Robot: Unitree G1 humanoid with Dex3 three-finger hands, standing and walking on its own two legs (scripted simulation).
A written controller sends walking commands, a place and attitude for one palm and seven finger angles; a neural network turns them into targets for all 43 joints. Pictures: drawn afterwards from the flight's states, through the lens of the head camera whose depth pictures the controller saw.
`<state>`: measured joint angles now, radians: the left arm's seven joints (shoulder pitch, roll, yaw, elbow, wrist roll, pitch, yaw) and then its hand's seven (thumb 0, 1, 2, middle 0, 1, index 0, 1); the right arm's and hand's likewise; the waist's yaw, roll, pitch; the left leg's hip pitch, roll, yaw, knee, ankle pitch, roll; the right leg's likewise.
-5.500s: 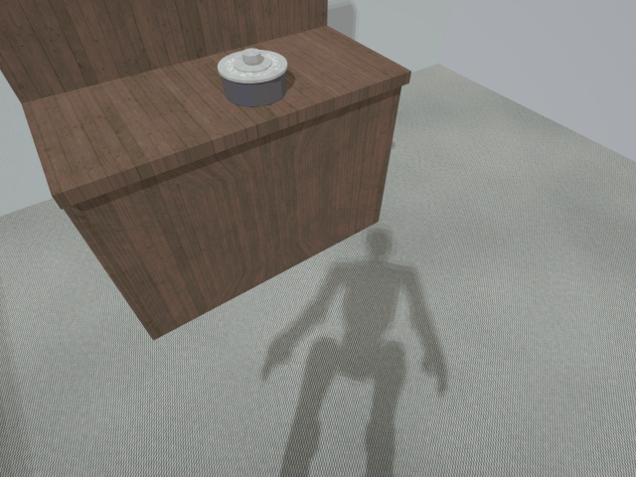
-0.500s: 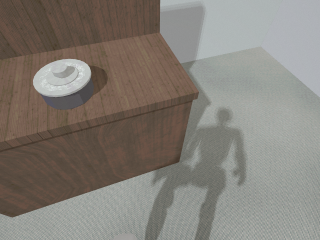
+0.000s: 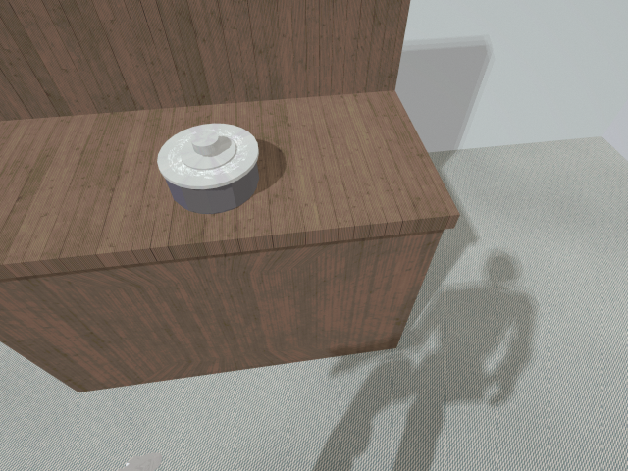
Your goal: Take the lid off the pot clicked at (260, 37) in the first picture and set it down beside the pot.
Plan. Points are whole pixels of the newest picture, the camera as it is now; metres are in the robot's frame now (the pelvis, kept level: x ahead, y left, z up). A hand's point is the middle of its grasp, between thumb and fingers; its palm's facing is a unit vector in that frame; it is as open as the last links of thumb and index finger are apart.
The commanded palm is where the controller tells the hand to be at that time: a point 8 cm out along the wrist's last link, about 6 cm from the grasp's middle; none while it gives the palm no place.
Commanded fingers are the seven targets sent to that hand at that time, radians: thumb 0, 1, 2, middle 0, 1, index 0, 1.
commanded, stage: turn to face it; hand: left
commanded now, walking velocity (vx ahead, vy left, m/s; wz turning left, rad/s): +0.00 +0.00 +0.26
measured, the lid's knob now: (205, 142) +0.65 +0.24 +0.04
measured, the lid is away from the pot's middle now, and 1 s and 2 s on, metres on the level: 0.00 0.00 0.00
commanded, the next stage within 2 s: take the last steps up to it in 0.10 s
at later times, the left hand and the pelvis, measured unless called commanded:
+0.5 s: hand out of the picture -0.05 +0.16 -0.15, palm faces +0.25 -0.94 -0.23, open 7.4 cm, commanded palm none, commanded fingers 0.00 0.90 0.90 -0.20 -0.30 -0.20 -0.30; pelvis +0.01 -0.02 +0.01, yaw +9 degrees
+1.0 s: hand (168, 443) +0.18 +0.23 -0.17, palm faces +0.16 -0.97 -0.18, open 7.4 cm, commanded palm none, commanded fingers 0.00 0.90 0.90 -0.20 -0.30 -0.20 -0.30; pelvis +0.14 +0.05 +0.00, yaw +9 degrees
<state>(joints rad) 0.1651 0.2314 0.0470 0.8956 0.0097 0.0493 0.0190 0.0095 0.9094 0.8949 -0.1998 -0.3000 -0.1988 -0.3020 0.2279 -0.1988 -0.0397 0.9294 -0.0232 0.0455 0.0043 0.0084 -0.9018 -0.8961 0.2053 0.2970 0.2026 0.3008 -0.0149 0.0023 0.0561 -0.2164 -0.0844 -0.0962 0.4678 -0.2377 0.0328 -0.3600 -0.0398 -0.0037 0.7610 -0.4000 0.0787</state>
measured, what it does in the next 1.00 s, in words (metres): walks ahead: right foot, then left foot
